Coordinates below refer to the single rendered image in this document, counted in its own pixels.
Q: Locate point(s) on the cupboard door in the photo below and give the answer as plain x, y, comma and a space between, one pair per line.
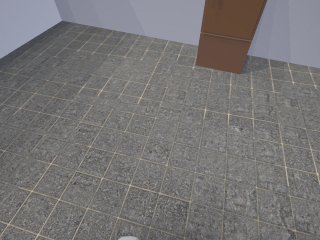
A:
232, 17

